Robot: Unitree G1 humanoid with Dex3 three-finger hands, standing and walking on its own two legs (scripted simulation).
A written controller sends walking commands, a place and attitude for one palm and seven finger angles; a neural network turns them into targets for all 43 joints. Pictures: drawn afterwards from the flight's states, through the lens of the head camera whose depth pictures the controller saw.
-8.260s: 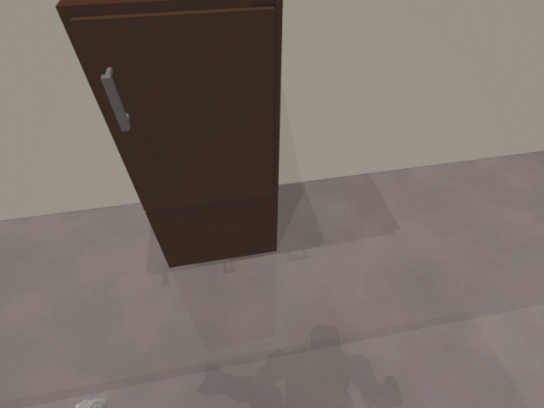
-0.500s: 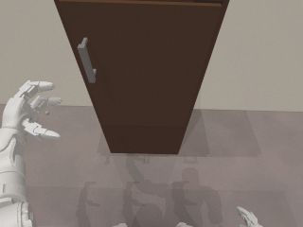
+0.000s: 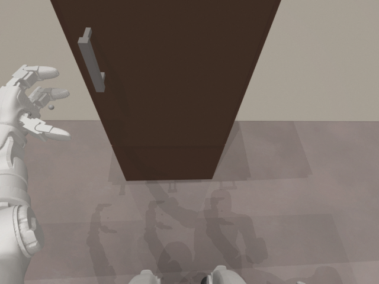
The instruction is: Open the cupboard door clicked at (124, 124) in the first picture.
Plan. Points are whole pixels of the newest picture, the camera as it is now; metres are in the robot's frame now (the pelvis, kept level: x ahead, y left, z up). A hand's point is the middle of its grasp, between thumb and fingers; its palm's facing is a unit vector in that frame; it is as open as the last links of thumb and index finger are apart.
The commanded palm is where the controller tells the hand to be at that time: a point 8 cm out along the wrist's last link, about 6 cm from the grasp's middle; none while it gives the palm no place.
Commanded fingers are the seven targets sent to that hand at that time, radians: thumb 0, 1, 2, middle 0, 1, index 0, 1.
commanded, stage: move the hooked fingers beside the handle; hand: left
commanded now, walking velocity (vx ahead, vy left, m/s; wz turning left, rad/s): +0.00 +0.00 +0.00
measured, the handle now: (94, 61) +0.58 +0.22 +0.09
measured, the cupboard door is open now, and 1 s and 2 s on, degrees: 0 0 0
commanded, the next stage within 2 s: slide the fingers in behind the handle in 1.38 s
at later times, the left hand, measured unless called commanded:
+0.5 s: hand (66, 76) +0.53 +0.26 +0.10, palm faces +0.01 -1.00 +0.00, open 14.0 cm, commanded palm +0.52 +0.31 +0.09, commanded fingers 0.00 -0.50 0.30 -0.30 -1.20 -0.30 -1.20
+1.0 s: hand (68, 74) +0.54 +0.27 +0.09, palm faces +0.02 -1.00 +0.00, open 13.9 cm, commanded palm +0.53 +0.31 +0.09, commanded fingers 0.00 -0.50 0.30 -0.30 -1.20 -0.30 -1.20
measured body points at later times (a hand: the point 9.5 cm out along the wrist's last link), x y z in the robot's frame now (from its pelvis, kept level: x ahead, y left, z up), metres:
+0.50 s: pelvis +0.01 +0.01 -0.01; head +0.14 +0.03 +0.42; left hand +0.52 +0.32 +0.10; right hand -0.02 -0.27 -0.11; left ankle +0.00 +0.10 -0.70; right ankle +0.03 -0.13 -0.70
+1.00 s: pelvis +0.02 +0.00 -0.01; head +0.17 +0.03 +0.42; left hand +0.54 +0.32 +0.09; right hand -0.01 -0.26 -0.10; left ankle +0.00 +0.10 -0.70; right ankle +0.03 -0.13 -0.70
